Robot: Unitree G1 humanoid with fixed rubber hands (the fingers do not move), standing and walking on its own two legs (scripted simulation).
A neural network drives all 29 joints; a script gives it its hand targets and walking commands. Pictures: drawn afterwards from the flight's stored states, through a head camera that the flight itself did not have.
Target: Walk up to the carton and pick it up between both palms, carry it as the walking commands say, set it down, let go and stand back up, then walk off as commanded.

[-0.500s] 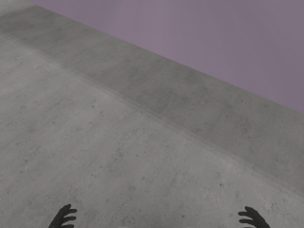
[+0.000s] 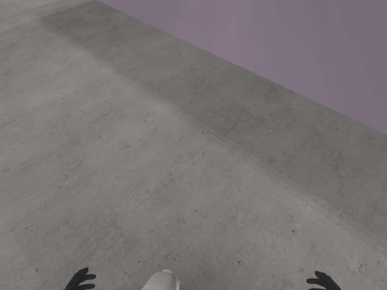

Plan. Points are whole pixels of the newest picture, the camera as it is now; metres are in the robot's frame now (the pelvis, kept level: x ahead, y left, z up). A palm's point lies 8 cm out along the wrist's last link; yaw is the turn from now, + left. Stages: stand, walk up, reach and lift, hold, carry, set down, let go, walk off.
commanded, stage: walk up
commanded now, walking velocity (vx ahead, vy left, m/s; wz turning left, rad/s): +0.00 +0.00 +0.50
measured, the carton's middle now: out of the picture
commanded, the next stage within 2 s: none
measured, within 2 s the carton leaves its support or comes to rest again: neither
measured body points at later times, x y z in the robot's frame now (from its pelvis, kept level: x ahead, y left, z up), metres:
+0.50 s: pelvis -0.03 +0.04 +0.01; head +0.00 +0.08 +0.45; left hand +0.03 +0.33 -0.13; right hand +0.13 -0.21 -0.09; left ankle -0.03 +0.13 -0.73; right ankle +0.00 -0.13 -0.67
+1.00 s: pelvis -0.06 -0.05 +0.00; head -0.03 -0.05 +0.45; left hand -0.06 +0.26 -0.09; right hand +0.13 -0.26 -0.12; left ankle -0.08 +0.13 -0.66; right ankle -0.03 -0.14 -0.73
